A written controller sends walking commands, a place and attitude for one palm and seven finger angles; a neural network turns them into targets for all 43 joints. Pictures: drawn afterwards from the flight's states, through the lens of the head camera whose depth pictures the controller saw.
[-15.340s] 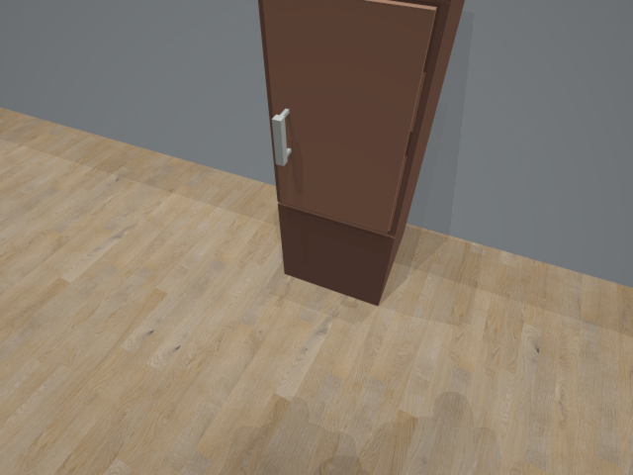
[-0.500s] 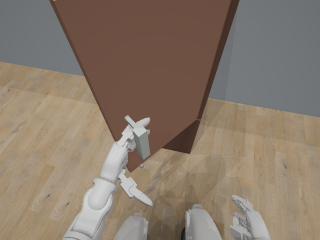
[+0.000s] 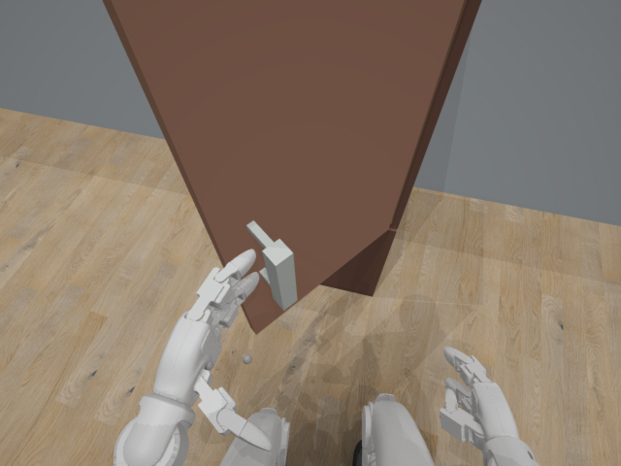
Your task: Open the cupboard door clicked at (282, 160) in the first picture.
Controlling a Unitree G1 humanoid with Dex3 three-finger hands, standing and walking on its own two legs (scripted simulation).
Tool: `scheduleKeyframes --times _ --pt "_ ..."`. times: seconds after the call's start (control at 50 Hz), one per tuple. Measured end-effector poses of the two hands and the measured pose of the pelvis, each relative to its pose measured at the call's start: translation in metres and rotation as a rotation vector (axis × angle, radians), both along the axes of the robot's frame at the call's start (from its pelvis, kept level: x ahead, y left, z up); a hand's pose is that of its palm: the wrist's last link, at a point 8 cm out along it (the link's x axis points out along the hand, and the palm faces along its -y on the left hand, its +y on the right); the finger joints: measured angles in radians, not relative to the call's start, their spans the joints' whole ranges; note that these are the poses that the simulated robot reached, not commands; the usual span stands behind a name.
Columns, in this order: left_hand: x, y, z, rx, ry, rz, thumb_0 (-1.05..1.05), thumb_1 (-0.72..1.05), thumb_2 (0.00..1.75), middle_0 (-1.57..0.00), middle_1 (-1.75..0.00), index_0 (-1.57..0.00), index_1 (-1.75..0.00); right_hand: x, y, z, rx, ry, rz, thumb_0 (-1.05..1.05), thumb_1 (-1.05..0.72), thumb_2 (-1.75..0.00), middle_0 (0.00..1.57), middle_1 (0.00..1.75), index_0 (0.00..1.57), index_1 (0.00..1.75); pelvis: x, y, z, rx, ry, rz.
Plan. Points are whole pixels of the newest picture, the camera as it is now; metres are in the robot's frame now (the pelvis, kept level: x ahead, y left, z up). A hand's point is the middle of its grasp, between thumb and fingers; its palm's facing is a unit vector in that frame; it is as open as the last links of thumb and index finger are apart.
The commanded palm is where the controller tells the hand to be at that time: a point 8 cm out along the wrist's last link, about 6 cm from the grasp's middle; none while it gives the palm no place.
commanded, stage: slide the hand sideways off the handle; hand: left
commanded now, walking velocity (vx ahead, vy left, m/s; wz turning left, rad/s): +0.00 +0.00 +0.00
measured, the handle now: (271, 266) +0.35 +0.07 +0.04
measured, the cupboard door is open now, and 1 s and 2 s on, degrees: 54 54 54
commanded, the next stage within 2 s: draw the hand back to the body in 0.52 s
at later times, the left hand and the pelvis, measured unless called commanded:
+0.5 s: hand (199, 394) +0.20 +0.13 +0.04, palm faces -0.25 -0.97 -0.04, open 16.3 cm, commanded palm +0.19 +0.19 +0.04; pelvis +0.00 -0.01 -0.01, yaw -1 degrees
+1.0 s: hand (123, 392) +0.19 +0.17 +0.12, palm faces -0.20 -0.98 -0.08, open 16.3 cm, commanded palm +0.17 +0.23 +0.13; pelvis +0.00 +0.01 +0.04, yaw +0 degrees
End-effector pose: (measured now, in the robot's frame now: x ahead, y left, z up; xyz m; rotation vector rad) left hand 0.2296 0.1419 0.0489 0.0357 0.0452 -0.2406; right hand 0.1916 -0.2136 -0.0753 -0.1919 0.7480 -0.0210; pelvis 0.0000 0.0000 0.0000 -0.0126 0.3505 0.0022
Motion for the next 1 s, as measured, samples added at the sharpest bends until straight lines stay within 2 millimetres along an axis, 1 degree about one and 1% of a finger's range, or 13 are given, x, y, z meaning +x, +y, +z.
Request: scheduleKeyframes --times 0.08,0.18,0.26,0.38,0.5,0.58,0.66,0.72,0.78,0.88,1.0 --pt "-0.003 0.002 0.002 -0.005 0.006 -0.006 -0.01 -0.50 0.30 -0.15 -0.30 -0.15 -0.30 -0.004 -0.003 0.000 -0.001 0.002 -0.008 0.02 -0.90 -0.90 0.20 0.30 0.20 0.30 0.002 -0.003 0.000 0.001 0.005 -0.001" --pt "-0.013 0.007 -0.001 0.007 0.044 -0.018 -0.01 -0.50 0.30 -0.15 -0.30 -0.15 -0.30 -0.008 -0.013 0.003 -0.019 -0.004 -0.031 0.02 -0.90 -0.90 0.20 0.30 0.20 0.30 0.003 -0.007 -0.001 0.003 0.002 -0.005" --pt "-0.021 0.019 -0.004 0.020 0.056 0.002 -0.01 -0.50 0.30 -0.15 -0.30 -0.15 -0.30 -0.010 -0.023 0.005 -0.043 -0.016 -0.050 0.02 -0.90 -0.90 0.20 0.30 0.20 0.30 0.003 -0.009 -0.003 0.002 0.000 -0.008" --pt "-0.029 0.037 0.000 0.026 0.025 0.021 -0.01 -0.50 0.30 -0.15 -0.30 -0.15 -0.30 -0.011 -0.033 0.005 -0.071 -0.036 -0.068 0.02 -0.90 -0.90 0.20 0.30 0.20 0.30 0.000 -0.011 -0.006 -0.004 -0.001 -0.007" --pt "-0.035 0.045 -0.004 0.024 0.042 -0.010 -0.01 -0.50 0.30 -0.15 -0.30 -0.15 -0.30 -0.012 -0.033 0.005 -0.076 -0.051 -0.084 0.02 -0.90 -0.90 0.20 0.30 0.20 0.30 -0.003 -0.009 -0.009 -0.009 -0.003 -0.009" --pt "-0.037 0.052 -0.006 0.019 0.055 -0.007 -0.01 -0.50 0.30 -0.15 -0.30 -0.15 -0.30 -0.013 -0.029 0.006 -0.077 -0.061 -0.085 0.02 -0.90 -0.90 0.20 0.30 0.20 0.30 -0.006 -0.007 -0.010 -0.013 -0.005 -0.008" --pt "-0.036 0.055 -0.003 -0.001 0.032 0.002 -0.01 -0.50 0.30 -0.15 -0.30 -0.15 -0.30 -0.015 -0.023 0.005 -0.076 -0.068 -0.079 0.02 -0.90 -0.90 0.20 0.30 0.20 0.30 -0.007 -0.003 -0.010 -0.019 -0.004 -0.007" --pt "-0.035 0.057 0.007 0.003 0.009 -0.009 -0.01 -0.50 0.30 -0.15 -0.30 -0.15 -0.30 -0.017 -0.018 0.007 -0.069 -0.064 -0.080 0.02 -0.90 -0.90 0.20 0.30 0.20 0.30 -0.007 -0.001 -0.008 -0.021 -0.013 -0.009" --pt "-0.037 0.062 0.026 0.031 -0.007 -0.015 -0.01 -0.50 0.30 -0.15 -0.30 -0.15 -0.30 -0.019 -0.012 0.015 -0.053 -0.060 -0.090 0.02 -0.90 -0.90 0.20 0.30 0.20 0.30 -0.006 0.002 -0.001 -0.024 -0.034 -0.008" --pt "-0.043 0.075 0.056 0.057 0.001 0.019 -0.01 -0.50 0.30 -0.15 -0.30 -0.15 -0.30 -0.020 -0.004 0.036 -0.027 -0.075 -0.102 0.02 -0.90 -0.90 0.20 0.30 0.20 0.30 -0.002 0.006 0.019 -0.029 -0.076 -0.002" --pt "-0.050 0.087 0.074 0.054 0.023 0.045 -0.01 -0.50 0.30 -0.15 -0.30 -0.15 -0.30 -0.017 -0.002 0.063 -0.040 -0.124 -0.091 0.02 -0.90 -0.90 0.20 0.30 0.20 0.30 0.004 0.009 0.037 -0.033 -0.118 0.003"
